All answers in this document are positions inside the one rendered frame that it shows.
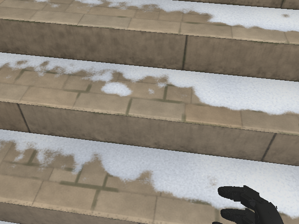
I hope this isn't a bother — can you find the robot right hand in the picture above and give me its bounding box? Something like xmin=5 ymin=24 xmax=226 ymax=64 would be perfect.
xmin=212 ymin=185 xmax=284 ymax=224

